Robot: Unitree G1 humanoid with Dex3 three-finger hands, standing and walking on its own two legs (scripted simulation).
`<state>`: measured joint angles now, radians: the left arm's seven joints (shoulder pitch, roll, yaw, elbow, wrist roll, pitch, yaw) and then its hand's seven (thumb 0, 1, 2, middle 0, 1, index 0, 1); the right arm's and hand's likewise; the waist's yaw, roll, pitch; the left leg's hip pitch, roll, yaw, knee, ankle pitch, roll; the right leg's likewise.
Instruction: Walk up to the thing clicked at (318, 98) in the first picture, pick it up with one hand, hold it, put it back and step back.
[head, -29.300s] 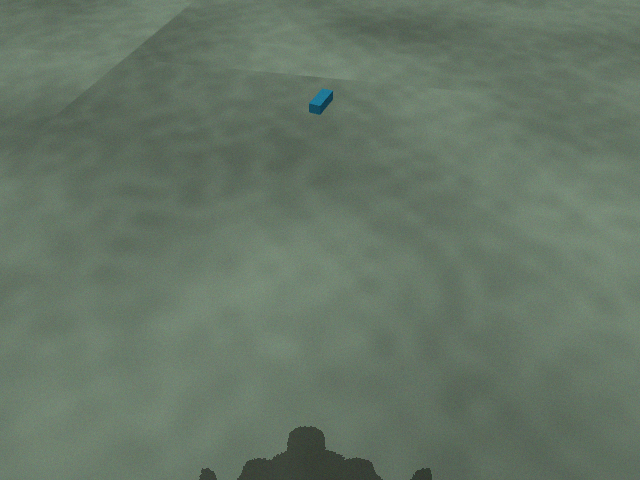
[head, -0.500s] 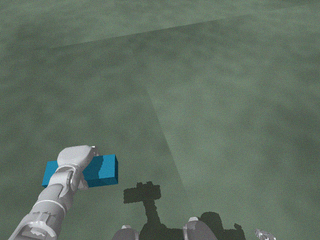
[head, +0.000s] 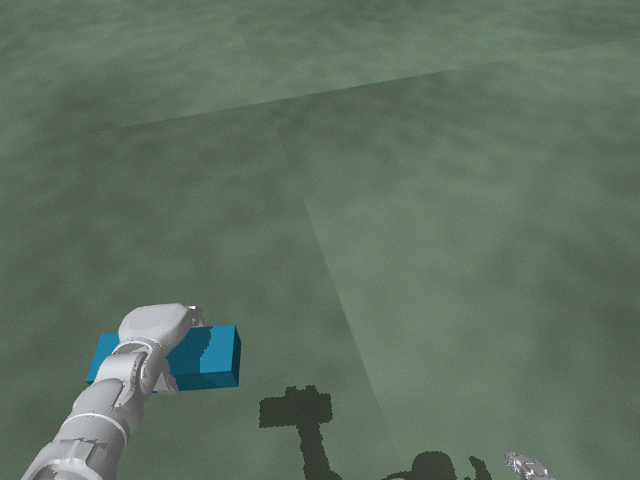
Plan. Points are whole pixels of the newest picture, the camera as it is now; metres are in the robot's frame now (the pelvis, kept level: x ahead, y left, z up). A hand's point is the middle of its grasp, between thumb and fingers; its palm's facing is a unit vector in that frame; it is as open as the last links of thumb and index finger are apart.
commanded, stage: hold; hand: left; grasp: from above
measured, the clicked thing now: (169, 360) +0.32 +0.23 -0.10
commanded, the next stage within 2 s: crouch in 1.62 s
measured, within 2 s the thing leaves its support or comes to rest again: neither
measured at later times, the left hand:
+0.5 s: hand (164, 350) +0.31 +0.22 -0.04, palm faces -0.47 -0.04 -0.88, open 10.0 cm
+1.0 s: hand (161, 356) +0.29 +0.21 -0.02, palm faces -0.46 -0.04 -0.88, open 10.1 cm
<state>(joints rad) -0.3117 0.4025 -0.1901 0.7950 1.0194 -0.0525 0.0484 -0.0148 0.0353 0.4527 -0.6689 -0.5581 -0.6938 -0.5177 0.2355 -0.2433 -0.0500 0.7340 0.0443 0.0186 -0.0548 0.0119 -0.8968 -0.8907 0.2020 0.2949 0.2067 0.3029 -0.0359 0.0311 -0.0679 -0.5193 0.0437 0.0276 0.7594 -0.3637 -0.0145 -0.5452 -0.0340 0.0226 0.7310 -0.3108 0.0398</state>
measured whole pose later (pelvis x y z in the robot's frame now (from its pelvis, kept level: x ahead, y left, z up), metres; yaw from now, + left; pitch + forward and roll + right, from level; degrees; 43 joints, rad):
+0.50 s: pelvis +0.01 +0.00 +0.01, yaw +0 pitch +5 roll +0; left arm -0.27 0.41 -0.19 0.70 1.02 -0.05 -0.02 -0.01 0.03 0.48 -0.66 -0.56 -0.69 -0.52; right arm 0.23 -0.25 -0.05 0.70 0.05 0.05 -0.05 0.01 -0.90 -0.89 0.20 0.29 0.21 0.30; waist -0.02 0.04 -0.05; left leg -0.41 0.04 0.04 0.66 -0.33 -0.01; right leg -0.44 -0.03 0.03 0.65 -0.28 0.04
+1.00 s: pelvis +0.00 +0.00 +0.02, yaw -1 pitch +2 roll +1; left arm -0.23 0.41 -0.19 0.62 1.00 -0.05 -0.06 -0.01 0.00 0.50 -0.66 -0.60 -0.68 -0.57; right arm 0.20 -0.25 -0.04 0.68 0.06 0.06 -0.07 0.01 -0.91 -0.90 0.20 0.29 0.21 0.30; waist 0.00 0.05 -0.03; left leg -0.33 0.04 0.05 0.58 -0.29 -0.02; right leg -0.38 -0.04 0.04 0.59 -0.25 0.04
